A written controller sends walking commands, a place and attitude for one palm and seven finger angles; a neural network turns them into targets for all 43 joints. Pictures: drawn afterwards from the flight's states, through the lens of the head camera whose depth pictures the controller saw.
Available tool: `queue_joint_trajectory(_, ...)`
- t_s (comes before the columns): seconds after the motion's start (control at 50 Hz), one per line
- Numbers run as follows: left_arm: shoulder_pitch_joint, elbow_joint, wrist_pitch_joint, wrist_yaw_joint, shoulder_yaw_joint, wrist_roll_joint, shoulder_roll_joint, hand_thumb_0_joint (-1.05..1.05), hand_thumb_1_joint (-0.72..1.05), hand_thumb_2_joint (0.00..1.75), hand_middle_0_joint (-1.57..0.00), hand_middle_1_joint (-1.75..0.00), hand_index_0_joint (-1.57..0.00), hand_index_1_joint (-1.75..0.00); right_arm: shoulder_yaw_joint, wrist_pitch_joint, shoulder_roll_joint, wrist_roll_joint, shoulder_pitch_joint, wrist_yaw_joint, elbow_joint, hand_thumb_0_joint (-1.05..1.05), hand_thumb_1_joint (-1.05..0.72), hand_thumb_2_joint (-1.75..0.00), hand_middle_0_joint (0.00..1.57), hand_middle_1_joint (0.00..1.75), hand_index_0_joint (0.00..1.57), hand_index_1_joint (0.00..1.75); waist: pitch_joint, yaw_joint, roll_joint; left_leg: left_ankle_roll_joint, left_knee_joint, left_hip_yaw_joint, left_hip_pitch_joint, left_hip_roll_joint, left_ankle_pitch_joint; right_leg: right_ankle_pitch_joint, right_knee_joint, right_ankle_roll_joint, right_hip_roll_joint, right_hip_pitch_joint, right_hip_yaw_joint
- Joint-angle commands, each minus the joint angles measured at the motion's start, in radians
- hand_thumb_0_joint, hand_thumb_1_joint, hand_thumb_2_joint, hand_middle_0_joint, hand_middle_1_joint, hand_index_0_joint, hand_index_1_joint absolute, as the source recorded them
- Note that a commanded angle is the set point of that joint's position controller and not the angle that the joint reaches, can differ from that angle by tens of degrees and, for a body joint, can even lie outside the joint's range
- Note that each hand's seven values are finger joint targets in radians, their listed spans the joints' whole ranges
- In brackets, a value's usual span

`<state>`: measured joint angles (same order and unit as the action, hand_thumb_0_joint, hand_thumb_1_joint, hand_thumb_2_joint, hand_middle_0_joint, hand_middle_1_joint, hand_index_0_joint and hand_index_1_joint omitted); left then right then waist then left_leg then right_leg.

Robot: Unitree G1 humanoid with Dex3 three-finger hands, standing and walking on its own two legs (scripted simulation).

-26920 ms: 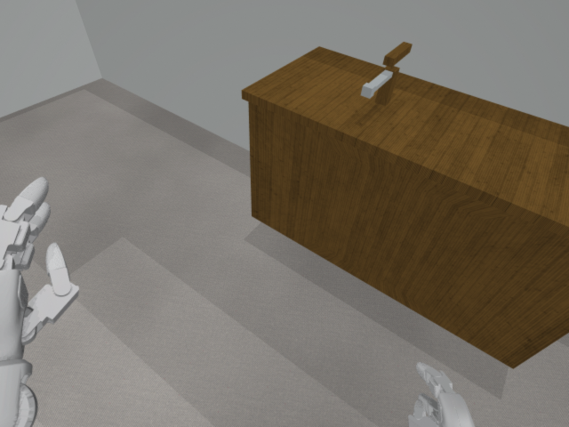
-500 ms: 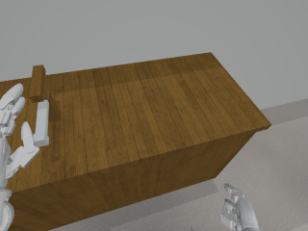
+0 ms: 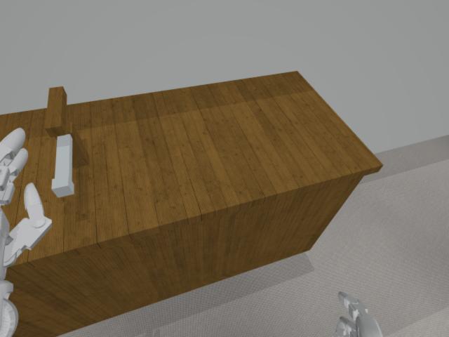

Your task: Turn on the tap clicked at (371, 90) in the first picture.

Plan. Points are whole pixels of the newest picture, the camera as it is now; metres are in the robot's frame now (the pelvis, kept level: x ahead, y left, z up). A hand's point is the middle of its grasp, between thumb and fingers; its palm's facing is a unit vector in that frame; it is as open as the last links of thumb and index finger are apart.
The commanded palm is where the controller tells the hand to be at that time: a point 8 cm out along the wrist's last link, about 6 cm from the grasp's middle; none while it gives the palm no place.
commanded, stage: come to a stop and stand still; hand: left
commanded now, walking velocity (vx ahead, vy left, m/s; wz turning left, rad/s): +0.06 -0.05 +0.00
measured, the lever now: (63, 186) +0.35 +0.33 +0.04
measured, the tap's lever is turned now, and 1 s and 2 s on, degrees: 0 0 0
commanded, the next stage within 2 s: look again from close up in 0.92 s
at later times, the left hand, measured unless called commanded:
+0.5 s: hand (52, 204) +0.24 +0.25 +0.17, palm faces +0.42 -0.84 -0.35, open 7.4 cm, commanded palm +0.18 +0.28 +0.18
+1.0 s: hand (62, 209) +0.24 +0.23 +0.17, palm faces +0.42 -0.84 -0.35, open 7.4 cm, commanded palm +0.18 +0.27 +0.18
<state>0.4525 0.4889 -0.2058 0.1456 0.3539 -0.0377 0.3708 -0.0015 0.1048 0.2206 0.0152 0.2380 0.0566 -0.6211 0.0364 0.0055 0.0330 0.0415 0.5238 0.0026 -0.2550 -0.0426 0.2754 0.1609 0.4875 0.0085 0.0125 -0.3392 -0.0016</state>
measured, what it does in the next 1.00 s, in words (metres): stands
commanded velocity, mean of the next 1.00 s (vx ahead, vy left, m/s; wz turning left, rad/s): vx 0.00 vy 0.00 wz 0.00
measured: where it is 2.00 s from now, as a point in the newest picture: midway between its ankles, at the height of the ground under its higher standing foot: outside the picture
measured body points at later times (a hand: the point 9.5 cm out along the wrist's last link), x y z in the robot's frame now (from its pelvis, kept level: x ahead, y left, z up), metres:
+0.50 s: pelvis +0.03 +0.00 +0.01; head +0.05 +0.01 +0.46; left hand +0.21 +0.29 +0.19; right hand +0.21 -0.21 -0.08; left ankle +0.00 +0.09 -0.73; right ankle +0.06 -0.12 -0.73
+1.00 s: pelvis +0.03 -0.02 +0.01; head +0.05 -0.01 +0.46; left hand +0.21 +0.28 +0.18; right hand +0.21 -0.24 -0.07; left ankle +0.00 +0.09 -0.73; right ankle +0.06 -0.12 -0.73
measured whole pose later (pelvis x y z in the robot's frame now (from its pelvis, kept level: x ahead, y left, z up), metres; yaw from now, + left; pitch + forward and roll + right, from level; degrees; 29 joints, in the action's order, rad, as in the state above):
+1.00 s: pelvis +0.03 -0.02 +0.01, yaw +2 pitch -1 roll -1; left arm 0.46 0.47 -0.19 0.14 0.32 -0.05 0.35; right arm -0.01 0.07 0.21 0.01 0.20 0.03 -0.58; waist 0.05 0.02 0.00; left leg 0.02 0.45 -0.04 -0.14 -0.02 0.29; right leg 0.17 0.39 0.03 0.03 -0.21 0.04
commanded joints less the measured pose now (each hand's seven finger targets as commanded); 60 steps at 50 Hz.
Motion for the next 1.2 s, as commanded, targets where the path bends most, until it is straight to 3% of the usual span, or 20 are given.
queue_joint_trajectory(0.0,-0.069,0.209,-0.053,0.011,0.107,0.003,0.158,0.0,0.9,0.9,-0.2,-0.3,-0.2,-0.3,0.035,0.058,0.104,0.006,-0.122,0.006,0.183,0.0,-0.9,-0.9,0.2,0.3,0.2,0.3,-0.084,0.012,-0.185,0.018,-0.271,-0.202,-0.111,0.192,0.039,0.086,-0.002,0.0,-0.041,0.206,-0.029)
queue_joint_trajectory(0.08,-0.1,0.22,-0.065,0.002,0.087,0.007,0.149,0.0,0.9,0.9,-0.2,-0.3,-0.2,-0.3,0.042,0.072,0.112,0.001,-0.111,-0.008,0.177,0.0,-0.9,-0.9,0.2,0.3,0.2,0.3,-0.074,0.009,-0.126,-0.002,-0.217,-0.141,-0.106,0.155,-0.066,-0.024,-0.058,0.005,-0.057,0.269,-0.018)
queue_joint_trajectory(0.14,-0.084,0.178,-0.068,-0.001,0.071,0.013,0.126,0.0,0.9,0.9,-0.2,-0.3,-0.2,-0.3,0.048,0.072,0.116,0.004,-0.091,-0.018,0.174,0.0,-0.9,-0.9,0.2,0.3,0.2,0.3,-0.058,0.011,-0.133,-0.004,-0.229,-0.123,-0.119,0.14,0.054,0.037,-0.073,0.013,-0.053,0.262,-0.033)
queue_joint_trajectory(0.24,-0.115,0.126,-0.072,-0.003,0.074,0.014,0.124,0.0,0.9,0.9,-0.2,-0.3,-0.2,-0.3,0.042,0.06,0.107,0.002,-0.09,-0.02,0.171,0.0,-0.9,-0.9,0.2,0.3,0.2,0.3,-0.031,0.011,-0.11,-0.008,-0.247,-0.124,-0.107,0.143,0.07,0.039,-0.086,0.01,-0.045,0.242,-0.032)
queue_joint_trajectory(0.26,-0.137,0.15,-0.074,-0.004,0.089,0.012,0.146,0.0,0.9,0.9,-0.2,-0.3,-0.2,-0.3,0.042,0.059,0.107,0.0,-0.095,-0.018,0.17,0.0,-0.9,-0.9,0.2,0.3,0.2,0.3,-0.039,0.009,-0.117,-0.012,-0.243,-0.117,-0.083,0.139,0.037,0.013,-0.093,0.01,-0.048,0.24,-0.03)
queue_joint_trajectory(0.34,-0.151,0.144,-0.071,-0.004,0.064,0.007,0.12,0.0,0.9,0.9,-0.2,-0.3,-0.2,-0.3,0.041,0.055,0.105,-0.002,-0.096,-0.018,0.175,0.0,-0.9,-0.9,0.2,0.3,0.2,0.3,-0.076,0.011,-0.07,-0.02,-0.201,-0.097,-0.028,0.122,-0.08,-0.062,-0.102,0.017,-0.062,0.259,-0.043)
queue_joint_trajectory(0.36,-0.163,0.176,-0.073,-0.006,0.073,0.003,0.136,0.0,0.9,0.9,-0.2,-0.3,-0.2,-0.3,0.042,0.057,0.106,-0.001,-0.106,-0.018,0.173,0.0,-0.9,-0.9,0.2,0.3,0.2,0.3,-0.091,0.009,-0.099,-0.03,-0.194,-0.089,0.004,0.12,-0.136,-0.101,-0.096,0.019,-0.065,0.257,-0.038)
queue_joint_trajectory(0.46,-0.104,0.205,-0.065,-0.002,0.091,-0.007,0.149,0.0,0.9,0.9,-0.2,-0.3,-0.2,-0.3,0.044,0.05,0.103,-0.001,-0.116,-0.019,0.181,0.0,-0.9,-0.9,0.2,0.3,0.2,0.3,-0.154,0.011,-0.089,-0.042,-0.145,-0.076,0.062,0.115,-0.286,-0.231,-0.084,0.028,-0.081,0.297,-0.039)
queue_joint_trajectory(0.6,-0.028,0.202,-0.056,0.001,0.104,-0.021,0.145,0.0,0.9,0.9,-0.2,-0.3,-0.2,-0.3,0.043,0.023,0.102,0.001,-0.116,-0.018,0.197,0.0,-0.9,-0.9,0.2,0.3,0.2,0.3,-0.171,0.006,-0.079,-0.048,-0.118,-0.081,0.059,0.12,-0.371,-0.304,-0.076,0.037,-0.095,0.324,-0.039)
queue_joint_trajectory(0.92,-0.064,0.186,-0.045,0.01,0.079,-0.019,0.14,0.0,0.9,0.9,-0.2,-0.3,-0.2,-0.3,0.042,0.018,0.111,-0.001,-0.123,-0.012,0.193,0.0,-0.9,-0.9,0.2,0.3,0.2,0.3,-0.111,0.006,-0.065,-0.02,-0.15,-0.09,0.027,0.112,-0.162,-0.115,-0.142,0.028,-0.103,0.272,-0.082)
queue_joint_trajectory(0.96,-0.071,0.21,-0.047,0.011,0.098,-0.019,0.163,0.0,0.9,0.9,-0.2,-0.3,-0.2,-0.3,0.043,0.021,0.11,0.001,-0.131,-0.011,0.191,0.0,-0.9,-0.9,0.2,0.3,0.2,0.3,-0.113,0.004,-0.089,-0.02,-0.156,-0.097,0.036,0.118,-0.177,-0.127,-0.137,0.031,-0.103,0.273,-0.079)
queue_joint_trajectory(0.98,-0.063,0.193,-0.047,0.009,0.077,-0.018,0.14,0.0,0.9,0.9,-0.2,-0.3,-0.2,-0.3,0.039,0.019,0.107,-0.002,-0.127,-0.012,0.191,0.0,-0.9,-0.9,0.2,0.3,0.2,0.3,-0.113,0.006,-0.089,-0.019,-0.162,-0.096,0.03,0.119,-0.166,-0.111,-0.136,0.028,-0.1,0.274,-0.073)
queue_joint_trajectory(1.0,-1.094,0.41,-0.136,0.003,0.658,0.148,0.94,0.0,0.9,0.9,-0.2,-0.3,-0.2,-0.3,0.033,0.082,0.112,-0.039,0.019,-0.012,0.162,0.0,-0.9,-0.9,0.2,0.3,0.2,0.3,0.027,0.037,0.019,-0.005,-0.02,-0.009,-0.107,0.102,-0.279,-0.17,-0.158,-0.038,-0.062,0.143,-0.095)
queue_joint_trajectory(1.02,-0.561,-0.153,-0.103,-0.049,0.285,0.047,0.348,0.0,0.9,0.9,-0.2,-0.3,-0.2,-0.3,0.009,0.088,0.019,-0.013,-0.063,-0.02,0.118,0.0,-0.9,-0.9,0.2,0.3,0.2,0.3,-0.218,0.022,0.019,-0.008,-0.048,-0.021,0.019,0.041,-0.278,-0.25,-0.106,0.059,-0.132,0.257,-0.09)
queue_joint_trajectory(1.04,-0.284,-0.077,-0.112,-0.042,0.247,0.016,0.3,0.0,0.9,0.9,-0.2,-0.3,-0.2,-0.3,0.041,0.104,0.07,-0.015,-0.057,-0.024,0.182,0.0,-0.9,-0.9,0.2,0.3,0.2,0.3,-0.134,0.059,-0.018,-0.036,-0.056,-0.04,0.028,0.07,-0.259,-0.377,-0.157,0.036,-0.128,0.271,-0.194)
queue_joint_trajectory(1.06,-0.188,-0.128,-0.101,-0.045,0.11,-0.004,0.124,0.0,0.9,0.9,-0.2,-0.3,-0.2,-0.3,0.042,0.107,0.09,0.003,-0.063,-0.047,0.172,0.0,-0.9,-0.9,0.2,0.3,0.2,0.3,-0.197,0.033,-0.151,-0.043,-0.074,-0.003,0.084,0.07,-0.297,-0.443,-0.091,0.057,-0.141,0.335,-0.161)
queue_joint_trajectory(1.08,-0.217,-0.016,-0.114,-0.048,0.079,-0.012,0.128,0.0,0.9,0.9,-0.2,-0.3,-0.2,-0.3,0.049,0.101,0.104,0.004,-0.054,-0.053,0.18,0.0,-0.9,-0.9,0.2,0.3,0.2,0.3,-0.23,0.027,-0.193,-0.042,-0.096,-0.023,0.074,0.071,-0.315,-0.382,-0.067,0.047,-0.133,0.351,-0.13)
queue_joint_trajectory(1.12,-0.123,0.086,-0.125,-0.05,0.019,-0.014,0.098,0.0,0.9,0.9,-0.2,-0.3,-0.2,-0.3,0.048,0.106,0.112,0.001,-0.08,-0.073,0.189,0.0,-0.9,-0.9,0.2,0.3,0.2,0.3,-0.218,0.038,-0.197,-0.031,-0.124,-0.048,0.059,0.1,-0.329,-0.272,-0.069,0.028,-0.104,0.345,-0.095)
queue_joint_trajectory(1.16,-0.008,0.079,-0.11,-0.042,0.016,-0.022,0.091,0.0,0.9,0.9,-0.2,-0.3,-0.2,-0.3,0.041,0.108,0.099,0.012,-0.112,-0.079,0.192,0.0,-0.9,-0.9,0.2,0.3,0.2,0.3,-0.181,0.045,-0.1,-0.017,-0.155,-0.06,0.025,0.121,-0.251,-0.186,-0.063,0.012,-0.081,0.327,-0.053)
queue_joint_trajectory(1.18,-0.019,0.099,-0.108,-0.038,0.033,-0.017,0.112,0.0,0.9,0.9,-0.2,-0.3,-0.2,-0.3,0.04,0.103,0.106,0.007,-0.097,-0.076,0.201,0.0,-0.9,-0.9,0.2,0.3,0.2,0.3,-0.171,0.043,-0.024,-0.019,-0.17,-0.076,-0.021,0.121,-0.208,-0.14,-0.064,0.008,-0.073,0.338,-0.039)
